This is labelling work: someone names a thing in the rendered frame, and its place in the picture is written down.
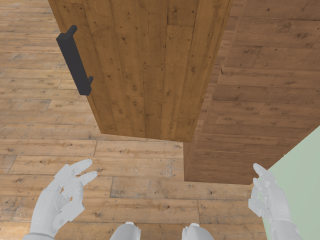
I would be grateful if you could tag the handle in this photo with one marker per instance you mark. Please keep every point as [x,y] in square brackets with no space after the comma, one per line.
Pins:
[73,60]

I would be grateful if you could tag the left robot hand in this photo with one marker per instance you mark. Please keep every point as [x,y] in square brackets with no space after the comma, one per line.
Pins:
[46,218]

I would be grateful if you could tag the robot left thigh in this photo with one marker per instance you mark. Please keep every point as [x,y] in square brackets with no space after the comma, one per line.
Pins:
[126,232]

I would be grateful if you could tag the right robot hand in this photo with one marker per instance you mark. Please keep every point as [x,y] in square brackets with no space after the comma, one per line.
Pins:
[274,197]

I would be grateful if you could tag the cupboard door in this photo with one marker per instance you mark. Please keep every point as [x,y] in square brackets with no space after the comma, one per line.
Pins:
[151,61]

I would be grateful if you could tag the robot right thigh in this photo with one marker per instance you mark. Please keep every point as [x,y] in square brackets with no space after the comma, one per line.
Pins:
[195,233]

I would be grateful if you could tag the robot thigh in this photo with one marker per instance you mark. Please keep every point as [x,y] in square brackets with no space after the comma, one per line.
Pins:
[195,233]
[126,232]

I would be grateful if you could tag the right robot forearm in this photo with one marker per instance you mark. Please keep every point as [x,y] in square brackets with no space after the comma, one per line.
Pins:
[284,230]

